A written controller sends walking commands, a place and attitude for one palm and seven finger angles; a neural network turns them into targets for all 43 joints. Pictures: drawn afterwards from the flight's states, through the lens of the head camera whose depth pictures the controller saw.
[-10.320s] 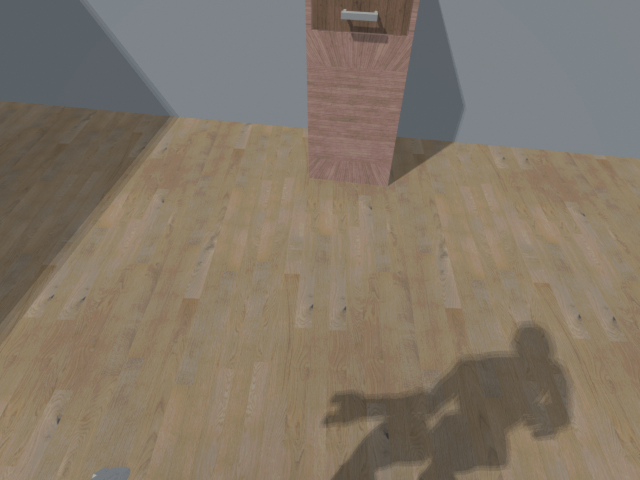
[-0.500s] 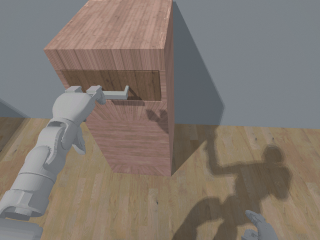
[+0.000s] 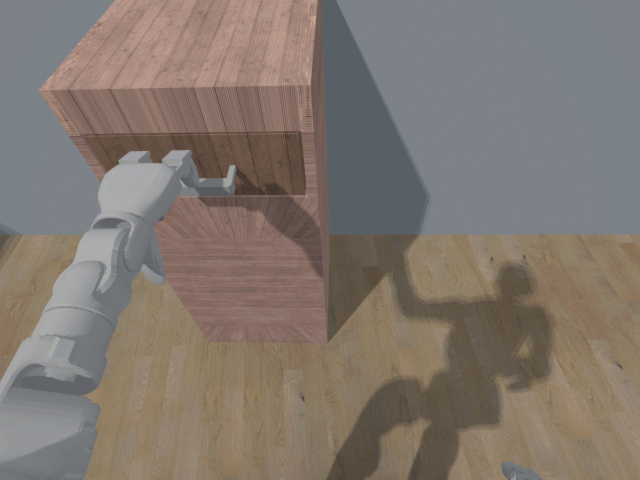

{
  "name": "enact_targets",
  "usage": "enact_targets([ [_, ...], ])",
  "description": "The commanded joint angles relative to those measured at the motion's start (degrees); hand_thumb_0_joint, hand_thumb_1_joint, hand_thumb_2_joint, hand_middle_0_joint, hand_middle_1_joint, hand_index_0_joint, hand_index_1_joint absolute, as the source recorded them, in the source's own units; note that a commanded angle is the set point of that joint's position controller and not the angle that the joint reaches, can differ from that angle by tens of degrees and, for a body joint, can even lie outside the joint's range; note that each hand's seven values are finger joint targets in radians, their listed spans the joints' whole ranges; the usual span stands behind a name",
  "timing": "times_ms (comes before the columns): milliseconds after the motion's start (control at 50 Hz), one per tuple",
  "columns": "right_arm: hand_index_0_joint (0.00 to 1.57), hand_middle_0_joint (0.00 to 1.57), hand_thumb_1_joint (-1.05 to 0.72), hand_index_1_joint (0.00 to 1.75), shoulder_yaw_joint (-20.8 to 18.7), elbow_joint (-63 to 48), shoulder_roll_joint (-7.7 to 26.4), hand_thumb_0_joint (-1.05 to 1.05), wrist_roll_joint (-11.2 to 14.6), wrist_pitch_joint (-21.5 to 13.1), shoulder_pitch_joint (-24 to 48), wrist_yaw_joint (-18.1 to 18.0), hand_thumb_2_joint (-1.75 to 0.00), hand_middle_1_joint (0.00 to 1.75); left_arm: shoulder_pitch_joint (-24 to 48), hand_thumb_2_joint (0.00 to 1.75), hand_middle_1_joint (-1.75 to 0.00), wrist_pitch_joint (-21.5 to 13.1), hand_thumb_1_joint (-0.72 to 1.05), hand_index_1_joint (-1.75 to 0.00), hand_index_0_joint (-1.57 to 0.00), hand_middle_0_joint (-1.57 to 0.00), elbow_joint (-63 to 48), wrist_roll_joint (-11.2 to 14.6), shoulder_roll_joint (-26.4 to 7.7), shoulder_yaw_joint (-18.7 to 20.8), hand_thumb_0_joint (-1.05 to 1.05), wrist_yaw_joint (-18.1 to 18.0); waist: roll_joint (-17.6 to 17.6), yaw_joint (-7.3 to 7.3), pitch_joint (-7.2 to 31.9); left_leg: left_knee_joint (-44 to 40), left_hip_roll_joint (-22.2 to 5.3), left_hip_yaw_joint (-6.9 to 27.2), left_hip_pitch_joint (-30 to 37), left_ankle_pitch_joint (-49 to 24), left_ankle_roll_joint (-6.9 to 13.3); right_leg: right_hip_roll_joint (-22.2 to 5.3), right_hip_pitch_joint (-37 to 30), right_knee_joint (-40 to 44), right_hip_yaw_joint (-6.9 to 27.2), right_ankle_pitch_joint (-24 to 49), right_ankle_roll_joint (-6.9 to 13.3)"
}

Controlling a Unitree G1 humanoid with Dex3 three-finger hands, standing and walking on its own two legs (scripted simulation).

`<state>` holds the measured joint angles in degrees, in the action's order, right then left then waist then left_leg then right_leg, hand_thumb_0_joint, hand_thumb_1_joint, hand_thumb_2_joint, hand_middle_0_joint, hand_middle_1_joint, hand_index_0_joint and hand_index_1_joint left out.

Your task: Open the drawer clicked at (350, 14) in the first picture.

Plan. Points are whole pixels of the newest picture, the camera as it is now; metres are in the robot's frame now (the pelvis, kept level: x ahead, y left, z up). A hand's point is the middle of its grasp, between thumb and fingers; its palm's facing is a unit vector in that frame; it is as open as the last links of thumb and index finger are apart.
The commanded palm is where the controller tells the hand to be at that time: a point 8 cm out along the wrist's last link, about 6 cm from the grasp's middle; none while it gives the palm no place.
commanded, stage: move the hooked fingers above the handle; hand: left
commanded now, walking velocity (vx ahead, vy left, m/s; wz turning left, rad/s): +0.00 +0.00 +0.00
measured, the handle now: (198, 179) +0.57 +0.25 +0.01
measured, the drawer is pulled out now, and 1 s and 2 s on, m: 0.00 0.00 0.00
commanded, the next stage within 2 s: lower the fingers behind the handle in 1.92 s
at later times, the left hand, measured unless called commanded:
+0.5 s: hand (182, 189) +0.48 +0.24 +0.08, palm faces -0.04 +0.01 -1.00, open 13.8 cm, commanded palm +0.47 +0.25 +0.13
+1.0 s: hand (178, 182) +0.51 +0.25 +0.06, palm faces -0.07 +0.00 -1.00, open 13.8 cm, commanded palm +0.50 +0.26 +0.13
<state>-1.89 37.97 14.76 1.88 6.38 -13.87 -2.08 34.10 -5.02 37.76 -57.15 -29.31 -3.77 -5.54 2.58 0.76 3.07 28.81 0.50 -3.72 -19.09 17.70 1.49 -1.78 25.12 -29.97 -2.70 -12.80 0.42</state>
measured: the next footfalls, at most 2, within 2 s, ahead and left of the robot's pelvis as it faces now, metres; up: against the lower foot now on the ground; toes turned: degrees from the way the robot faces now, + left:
none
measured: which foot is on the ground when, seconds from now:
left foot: down 0.00-1.00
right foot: down 0.00-1.00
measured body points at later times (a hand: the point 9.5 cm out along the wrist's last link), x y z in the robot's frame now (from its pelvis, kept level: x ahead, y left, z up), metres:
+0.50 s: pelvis +0.01 +0.00 -0.01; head +0.08 -0.02 +0.44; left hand +0.48 +0.23 +0.13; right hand +0.05 -0.27 -0.15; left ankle -0.04 +0.10 -0.73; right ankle +0.02 -0.12 -0.73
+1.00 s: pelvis +0.01 +0.00 -0.01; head +0.11 -0.01 +0.42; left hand +0.51 +0.25 +0.12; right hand +0.00 -0.28 -0.14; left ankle -0.04 +0.10 -0.73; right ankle +0.02 -0.12 -0.73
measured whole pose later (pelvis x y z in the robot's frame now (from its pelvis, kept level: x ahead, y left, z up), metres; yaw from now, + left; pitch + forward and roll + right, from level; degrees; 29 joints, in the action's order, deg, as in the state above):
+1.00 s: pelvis +0.01 +0.00 -0.01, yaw -1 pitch +18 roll -1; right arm -2.9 39.7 16.2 0.2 7.2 -21.9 -2.3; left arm 51.6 -8.5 60.9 -61.6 -37.2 1.8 -8.9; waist 2.3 -6.6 5.9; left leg 37.0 -1.2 -4.3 -33.6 21.4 1.6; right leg -0.3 38.6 -34.7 -2.1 -14.1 0.3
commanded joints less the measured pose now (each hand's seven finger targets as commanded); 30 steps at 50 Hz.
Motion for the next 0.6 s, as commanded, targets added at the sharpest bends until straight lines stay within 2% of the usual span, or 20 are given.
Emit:
enact_targets([
  [0, 0.2, 0.2, -0.9, 0.3, -2.8, -5.7, 7.9, 0.0, -0.4, -1.7, -1.6, -0.6, -0.9, 0.3, 27.5, 0.3, -1.2, -0.2, -0.5, -1.2, -0.3, -0.3, -6.8, -0.4, -14.6, 6.1, 0.0, -2.2, -0.5, -0.91, 19.6, -1.4, 0.8, 2.3, 2.9, -22.9, 0.4, 2.3, -12.3, 0.2, 1.1, 15.2, 2.3],
  [20, 0.2, 0.2, -0.9, 0.3, -2.8, -5.8, 8.0, 0.0, -0.5, -1.5, -2.1, -0.6, -0.9, 0.3, 28.2, 0.3, -1.2, -0.3, -0.5, -1.2, -0.3, -0.3, -5.8, -0.5, -13.9, 5.4, 0.0, -2.0, -1.0, -1.24, 19.7, -0.9, 0.8, 2.3, 2.9, -23.6, 0.4, 2.3, -11.7, -0.1, 1.0, 15.6, 2.2],
  [60, 0.2, 0.2, -0.9, 0.3, -3.1, -5.7, 8.2, 0.0, -0.7, -1.4, -3.1, -0.6, -0.9, 0.3, 29.5, 0.3, -1.2, -1.0, -0.5, -1.2, -0.3, -0.3, -4.9, -0.8, -14.8, 6.2, 0.0, -2.0, -1.7, -1.49, 21.2, -0.2, 0.7, 2.7, 2.9, -25.3, 0.3, 2.6, -11.6, -0.7, 0.9, 16.2, 2.2],
  [80, 0.2, 0.2, -0.9, 0.3, -3.2, -5.8, 8.0, 0.0, -0.7, -1.3, -3.2, -0.4, -0.9, 0.3, 30.7, 0.3, -1.2, -1.4, -0.5, -1.2, -0.3, -0.3, -5.3, -0.8, -13.4, 4.8, 0.0, -2.0, -1.2, -1.81, 21.5, 0.2, 0.6, 2.5, 3.1, -25.6, 0.4, 2.5, -11.0, -0.9, 1.1, 16.7, 2.1],
  [100, 0.2, 0.2, -0.9, 0.3, -3.4, -5.8, 7.9, 0.0, -0.8, -1.2, -3.7, -0.3, -0.9, 0.3, 30.3, 0.3, -1.2, -1.6, -0.5, -1.2, -0.3, -0.3, -4.9, -0.7, -13.2, 5.0, 0.0, -2.1, -0.6, -1.7, 21.7, 0.4, 0.5, 2.5, 3.5, -26.0, 0.3, 2.5, -10.5, -0.9, 1.0, 16.8, 2.1],
  [160, 0.2, 0.2, -0.9, 0.3, -3.4, -5.0, 8.4, 0.0, -1.0, -0.8, -5.1, -0.2, -0.9, 0.3, 32.2, 0.3, -1.2, -1.8, -0.5, -1.2, -0.3, -0.3, -1.4, -1.2, -15.0, 6.5, 0.0, -2.8, -2.9, -2.39, 21.3, 1.2, 0.6, 2.6, 1.3, -25.8, 0.4, 2.7, -10.1, -1.5, 1.0, 17.0, 2.1],
  [200, 0.2, 0.2, -0.9, 0.3, -3.5, -4.9, 8.3, 0.0, -1.1, -0.6, -5.6, -0.1, -0.9, 0.3, 33.1, 0.3, -1.2, -1.9, -0.5, -1.2, -0.3, -0.3, -1.4, -1.8, -15.9, 7.1, 0.0, -3.7, -1.0, -1.96, 23.1, 1.6, 0.6, 2.6, 1.2, -27.2, 0.3, 2.7, -10.1, -2.3, 1.1, 18.0, 2.2],
  [240, 0.2, 0.2, -0.9, 0.3, -3.7, -4.6, 8.2, 0.0, -1.2, -0.5, -6.3, 0.2, -0.9, 0.3, 34.5, 0.3, -1.2, -1.9, -0.5, -1.2, -0.3, -0.3, -1.2, -2.2, -15.5, 6.8, 0.0, -4.5, 0.8, -2.16, 24.3, 2.4, 0.4, 2.7, 1.9, -30.0, 0.1, 2.8, -9.5, -2.8, 1.1, 19.1, 2.2],
  [260, 0.2, 0.2, -0.9, 0.3, -3.9, -4.4, 8.4, 0.0, -1.4, -0.4, -6.7, 0.3, -0.9, 0.3, 35.6, 0.3, -1.2, -1.8, -0.5, -1.2, -0.3, -0.3, -1.0, -2.4, -16.5, 7.7, 0.0, -4.9, 0.6, -2.44, 24.9, 2.9, 0.3, 3.0, 1.9, -31.8, 0.0, 2.9, -9.5, -3.1, 1.1, 19.5, 2.2],
  [300, 0.2, 0.2, -0.9, 0.3, -4.1, -4.0, 8.3, 0.0, -1.4, -0.3, -7.5, 0.6, -0.9, 0.3, 36.1, 0.3, -1.2, -1.3, -0.5, -1.2, -0.3, -0.3, 0.2, -2.5, -14.7, 6.2, 0.0, -5.5, 1.5, -2.91, 25.3, 3.3, 0.1, 2.9, 2.4, -32.5, -0.1, 3.0, -8.3, -3.2, 1.1, 19.6, 2.0],
  [320, 0.2, 0.2, -0.9, 0.3, -4.2, -3.6, 8.5, 0.0, -1.4, -0.2, -7.8, 0.7, -0.9, 0.3, 37.2, 0.3, -1.2, -1.0, -0.5, -1.2, -0.3, -0.3, 1.1, -2.7, -14.5, 5.8, 0.0, -5.8, 0.7, -3.64, 24.7, 3.5, 0.1, 2.8, 2.2, -31.2, 0.0, 3.1, -7.5, -3.1, 1.0, 19.1, 2.0],
  [360, 0.2, 0.2, -0.9, 0.3, -4.3, -3.3, 8.9, 0.0, -1.6, -0.1, -8.5, 0.6, -0.9, 0.3, 37.7, 0.3, -1.2, -0.6, -0.5, -1.2, -0.3, -0.3, 2.6, -2.6, -15.8, 6.9, 0.0, -5.9, -0.7, -3.74, 25.9, 3.6, 0.3, 2.6, 1.0, -30.8, 0.3, 3.1, -9.1, -3.0, 1.3, 20.1, 1.9],
  [380, 0.2, 0.2, -0.9, 0.3, -4.2, -3.3, 8.9, 0.0, -1.6, 0.0, -8.8, 0.5, -0.9, 0.3, 37.9, 0.3, -1.2, -0.4, -0.5, -1.2, -0.3, -0.3, 3.7, -2.7, -16.9, 7.4, 0.0, -6.0, -0.3, -3.69, 26.0, 3.4, 0.3, 2.4, 0.2, -29.1, 0.4, 3.0, -9.5, -3.0, 1.5, 19.9, 1.8],
  [400, 0.2, 0.2, -0.9, 0.3, -4.1, -3.0, 9.1, 0.0, -1.5, 0.1, -8.9, 0.3, -0.9, 0.3, 38.5, 0.3, -1.2, -0.2, -0.5, -1.2, -0.3, -0.3, 4.9, -3.1, -18.2, 8.0, 0.0, -6.2, -1.3, -4.15, 24.8, 3.3, 0.4, 2.3, -1.0, -28.0, 0.5, 3.0, -9.2, -3.1, 1.3, 19.8, 1.9],
  [460, 0.2, 0.2, -0.9, 0.3, -3.9, -2.7, 9.4, 0.0, -1.4, 0.0, -9.7, -0.1, -0.9, 0.3, 40.4, 0.3, -1.2, 0.3, -0.5, -1.2, -0.3, -0.3, 8.8, -3.5, -18.2, 7.1, 0.0, -6.1, -2.1, -5.32, 22.9, 3.1, 0.7, 2.0, -3.8, -23.7, 0.8, 3.0, -8.7, -2.5, 1.6, 18.3, 1.8],
  [480, 0.2, 0.2, -0.9, 0.3, -3.9, -2.6, 9.7, 0.0, -1.4, -0.1, -10.2, -0.3, -0.9, 0.3, 41.8, 0.3, -1.2, -0.1, -0.5, -1.2, -0.3, -0.3, 8.6, -3.6, -20.2, 8.1, 0.0, -6.2, -1.7, -5.37, 23.9, 3.2, 0.7, 1.9, -4.4, -22.7, 0.9, 2.9, -9.0, -2.8, 1.9, 18.1, 1.7],
  [500, 0.2, 0.2, -0.9, 0.3, -3.9, -2.7, 9.6, 0.0, -1.5, -0.2, -10.6, -0.4, -0.9, 0.3, 42.3, 0.3, -1.2, -0.2, -0.5, -1.2, -0.3, -0.3, 9.0, -3.7, -19.4, 7.2, 0.0, -6.0, -0.9, -5.57, 25.3, 3.5, 0.9, 1.9, -4.1, -22.8, 1.0, 2.9, -9.2, -2.9, 2.1, 18.5, 1.6],
  [520, 0.2, 0.2, -0.9, 0.3, -4.0, -2.5, 9.6, 0.0, -1.6, -0.3, -11.0, -0.5, -0.9, 0.3, 43.3, 0.3, -1.2, -0.5, -0.5, -1.2, -0.3, -0.3, 9.0, -3.8, -20.8, 8.0, 0.0, -6.1, -0.4, -5.73, 25.8, 3.8, 0.8, 1.6, -4.3, -22.7, 1.0, 2.8, -9.4, -3.0, 2.2, 19.0, 1.5],
  [560, 0.2, 0.2, -0.9, 0.3, -3.9, -2.3, 9.9, 0.0, -1.6, -0.4, -11.8, -0.7, -0.9, 0.3, 43.3, 0.3, -1.2, -0.8, -0.5, -1.2, -0.3, -0.3, 11.8, -3.8, -21.3, 8.0, 0.0, -5.7, -2.3, -6.68, 25.3, 4.3, 1.0, 1.7, -6.0, -21.8, 1.1, 2.9, -9.4, -2.9, 2.4, 19.1, 1.4],
  [580, 0.2, 0.2, -0.9, 0.3, -3.9, -2.1, 10.0, 0.0, -1.6, -0.5, -12.3, -0.9, -0.9, 0.3, 44.5, 0.3, -1.2, -1.0, -0.5, -1.2, -0.3, -0.3, 12.1, -3.9, -21.4, 7.4, 0.0, -5.6, -1.1, -7.08, 25.4, 4.5, 0.9, 1.5, -6.3, -21.1, 1.1, 2.8, -8.7, -3.1, 2.6, 19.0, 1.2],
])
